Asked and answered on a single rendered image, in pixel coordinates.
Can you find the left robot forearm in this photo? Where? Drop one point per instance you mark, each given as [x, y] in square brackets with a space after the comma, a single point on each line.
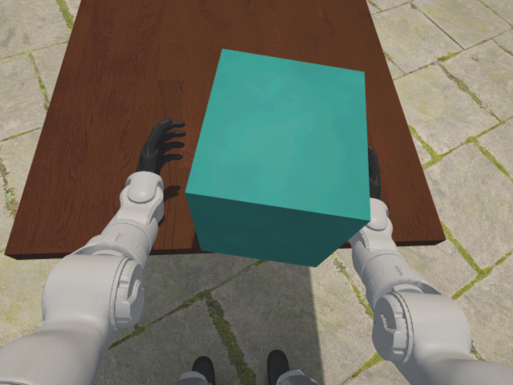
[133, 230]

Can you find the robot right hand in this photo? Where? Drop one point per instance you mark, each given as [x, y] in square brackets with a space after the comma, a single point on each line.
[374, 174]

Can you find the left robot upper arm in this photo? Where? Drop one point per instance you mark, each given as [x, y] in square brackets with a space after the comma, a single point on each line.
[89, 299]

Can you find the left robot foot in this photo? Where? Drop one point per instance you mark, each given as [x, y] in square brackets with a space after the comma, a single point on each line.
[204, 366]

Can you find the robot left hand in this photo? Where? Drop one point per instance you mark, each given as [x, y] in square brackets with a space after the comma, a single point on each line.
[152, 157]

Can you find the table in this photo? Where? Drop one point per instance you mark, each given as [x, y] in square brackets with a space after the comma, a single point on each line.
[130, 64]

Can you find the right robot foot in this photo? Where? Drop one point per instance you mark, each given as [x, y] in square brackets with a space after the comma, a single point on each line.
[277, 365]

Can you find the right robot forearm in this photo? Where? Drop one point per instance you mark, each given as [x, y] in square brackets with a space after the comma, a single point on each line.
[378, 262]

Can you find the carton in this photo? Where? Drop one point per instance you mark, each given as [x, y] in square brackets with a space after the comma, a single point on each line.
[281, 169]

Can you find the right robot upper arm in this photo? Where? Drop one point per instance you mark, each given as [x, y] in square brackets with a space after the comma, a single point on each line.
[426, 337]

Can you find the robot foot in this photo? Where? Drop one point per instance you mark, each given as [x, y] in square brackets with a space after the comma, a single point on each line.
[204, 366]
[277, 365]

